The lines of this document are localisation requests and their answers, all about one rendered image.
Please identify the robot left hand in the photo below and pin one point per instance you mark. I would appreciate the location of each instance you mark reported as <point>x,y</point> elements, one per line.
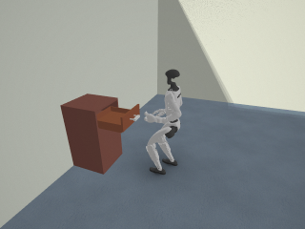
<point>149,117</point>

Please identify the drawer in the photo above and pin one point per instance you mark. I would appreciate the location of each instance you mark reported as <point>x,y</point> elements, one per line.
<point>117,119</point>

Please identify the robot right hand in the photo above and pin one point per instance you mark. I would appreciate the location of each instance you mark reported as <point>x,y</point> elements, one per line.
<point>160,111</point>

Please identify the robot left forearm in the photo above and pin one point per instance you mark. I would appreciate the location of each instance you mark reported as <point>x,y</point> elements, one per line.
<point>169,118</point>

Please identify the cabinet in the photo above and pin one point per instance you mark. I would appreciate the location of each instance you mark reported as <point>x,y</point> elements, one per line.
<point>91,148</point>

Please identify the robot left upper arm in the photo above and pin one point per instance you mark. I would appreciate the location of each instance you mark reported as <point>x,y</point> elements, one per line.
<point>171,99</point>

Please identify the robot right thigh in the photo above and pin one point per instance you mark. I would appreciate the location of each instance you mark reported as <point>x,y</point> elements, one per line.
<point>164,139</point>

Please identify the handle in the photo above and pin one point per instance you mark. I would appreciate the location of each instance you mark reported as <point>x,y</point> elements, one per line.
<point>136,117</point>

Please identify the humanoid robot head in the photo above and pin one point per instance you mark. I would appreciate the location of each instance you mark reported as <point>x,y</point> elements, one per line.
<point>172,74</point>

